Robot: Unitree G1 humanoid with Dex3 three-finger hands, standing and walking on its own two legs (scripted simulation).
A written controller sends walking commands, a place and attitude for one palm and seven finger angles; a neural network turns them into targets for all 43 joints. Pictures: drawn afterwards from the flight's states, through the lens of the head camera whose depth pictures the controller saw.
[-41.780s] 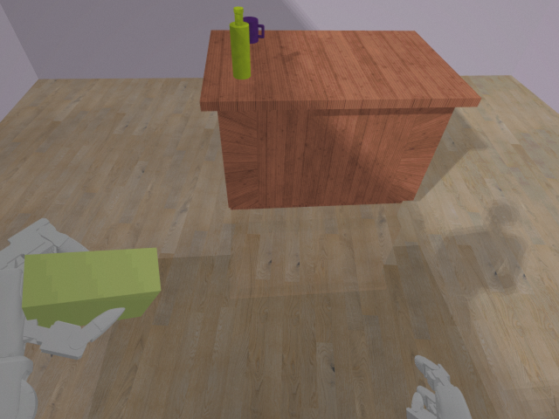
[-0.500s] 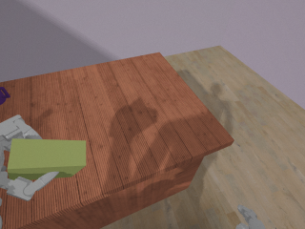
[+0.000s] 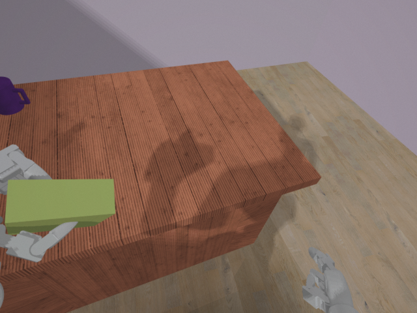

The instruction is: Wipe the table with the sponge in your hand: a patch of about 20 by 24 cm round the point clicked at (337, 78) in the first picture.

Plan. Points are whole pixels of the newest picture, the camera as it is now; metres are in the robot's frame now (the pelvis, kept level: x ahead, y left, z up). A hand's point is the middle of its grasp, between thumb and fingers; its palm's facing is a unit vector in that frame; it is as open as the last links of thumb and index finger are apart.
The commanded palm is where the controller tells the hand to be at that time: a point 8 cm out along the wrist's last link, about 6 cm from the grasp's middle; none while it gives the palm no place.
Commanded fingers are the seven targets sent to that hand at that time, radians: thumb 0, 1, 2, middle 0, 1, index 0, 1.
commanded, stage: step back with the hand held close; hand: left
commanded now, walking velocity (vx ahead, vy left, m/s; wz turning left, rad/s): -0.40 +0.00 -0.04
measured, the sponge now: (74, 206) +0.23 +0.22 +0.14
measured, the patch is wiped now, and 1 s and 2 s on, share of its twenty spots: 1.00 1.00 1.00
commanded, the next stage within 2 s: stop stepping back and stand still in 0.38 s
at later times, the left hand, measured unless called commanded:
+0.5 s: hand out of the picture +0.05 +0.25 +0.16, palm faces +0.41 -0.84 -0.36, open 9.0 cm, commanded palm +0.00 +0.27 +0.19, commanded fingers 0.00 0.10 1.30 -1.20 -1.60 -1.20 -1.60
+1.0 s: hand out of the picture -0.13 +0.21 +0.17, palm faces +0.35 -0.88 -0.33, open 9.0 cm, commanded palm -0.17 +0.24 +0.19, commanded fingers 0.00 0.10 1.30 -1.20 -1.60 -1.20 -1.60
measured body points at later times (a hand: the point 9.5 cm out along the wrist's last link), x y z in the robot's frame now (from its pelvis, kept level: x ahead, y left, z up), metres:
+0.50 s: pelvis -0.16 -0.01 +0.00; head -0.15 +0.04 +0.44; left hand +0.02 +0.30 +0.18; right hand +0.01 -0.25 -0.06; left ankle -0.14 +0.12 -0.72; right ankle -0.08 -0.12 -0.68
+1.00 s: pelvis -0.35 -0.03 -0.02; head -0.39 +0.01 +0.43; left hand -0.15 +0.25 +0.19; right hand -0.21 -0.28 -0.06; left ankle -0.34 +0.07 -0.72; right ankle -0.27 -0.15 -0.67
